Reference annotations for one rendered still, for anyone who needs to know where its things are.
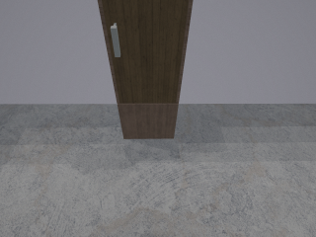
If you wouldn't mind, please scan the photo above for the cupboard door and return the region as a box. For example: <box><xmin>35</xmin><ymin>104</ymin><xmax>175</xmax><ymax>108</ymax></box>
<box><xmin>102</xmin><ymin>0</ymin><xmax>189</xmax><ymax>104</ymax></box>

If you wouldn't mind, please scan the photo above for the handle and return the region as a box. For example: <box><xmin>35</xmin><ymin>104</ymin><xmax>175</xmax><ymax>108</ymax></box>
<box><xmin>111</xmin><ymin>23</ymin><xmax>120</xmax><ymax>57</ymax></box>

